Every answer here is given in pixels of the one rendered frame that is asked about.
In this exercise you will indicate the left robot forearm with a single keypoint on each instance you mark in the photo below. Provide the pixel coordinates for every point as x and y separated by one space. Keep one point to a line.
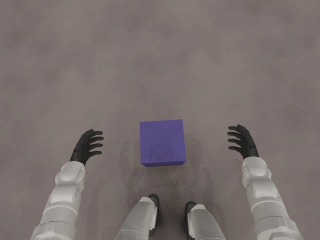
61 211

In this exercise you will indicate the right robot forearm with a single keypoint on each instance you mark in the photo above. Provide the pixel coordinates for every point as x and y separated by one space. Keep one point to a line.
269 213

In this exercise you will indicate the carton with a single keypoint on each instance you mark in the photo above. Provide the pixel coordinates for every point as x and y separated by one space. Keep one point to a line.
162 143

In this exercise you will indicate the robot right foot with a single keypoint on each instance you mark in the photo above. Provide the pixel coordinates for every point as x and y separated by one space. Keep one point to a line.
188 208

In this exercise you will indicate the left robot thigh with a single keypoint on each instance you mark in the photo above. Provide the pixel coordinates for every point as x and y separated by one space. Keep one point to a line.
139 221

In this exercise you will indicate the right robot hand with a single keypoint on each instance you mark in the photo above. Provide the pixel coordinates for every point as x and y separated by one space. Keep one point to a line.
246 142

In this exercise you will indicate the left robot hand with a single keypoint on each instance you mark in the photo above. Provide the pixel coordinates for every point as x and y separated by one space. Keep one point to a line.
81 151

